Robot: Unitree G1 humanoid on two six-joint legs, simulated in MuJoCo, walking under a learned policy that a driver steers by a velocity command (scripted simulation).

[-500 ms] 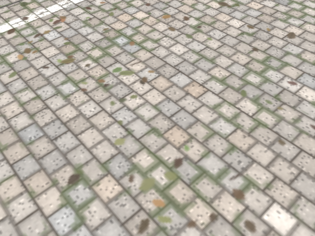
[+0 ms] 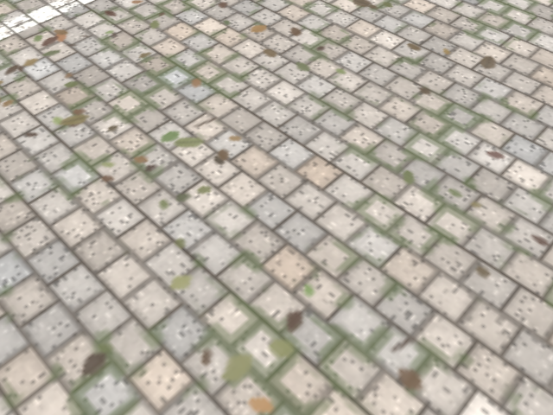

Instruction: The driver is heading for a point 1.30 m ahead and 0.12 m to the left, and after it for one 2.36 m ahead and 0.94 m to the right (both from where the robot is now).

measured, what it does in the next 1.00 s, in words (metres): walks ahead: right foot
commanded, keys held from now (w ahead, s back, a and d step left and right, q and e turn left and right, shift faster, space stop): no key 0.62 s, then w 0.38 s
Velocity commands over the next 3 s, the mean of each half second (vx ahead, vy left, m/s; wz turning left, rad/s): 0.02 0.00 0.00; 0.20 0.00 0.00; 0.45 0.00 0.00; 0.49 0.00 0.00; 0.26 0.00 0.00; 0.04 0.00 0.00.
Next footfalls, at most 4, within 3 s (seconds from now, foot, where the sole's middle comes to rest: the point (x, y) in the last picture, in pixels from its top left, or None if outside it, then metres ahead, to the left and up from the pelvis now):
0.06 right None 0.08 -0.14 -0.77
1.40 right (338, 388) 0.56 -0.12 -0.77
1.96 left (238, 284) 0.85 0.13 -0.77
2.42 right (310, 228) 1.04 -0.08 -0.77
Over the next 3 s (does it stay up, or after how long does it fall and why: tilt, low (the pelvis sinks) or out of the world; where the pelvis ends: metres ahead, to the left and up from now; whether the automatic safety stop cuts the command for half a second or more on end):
stays up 0.95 0.04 0.00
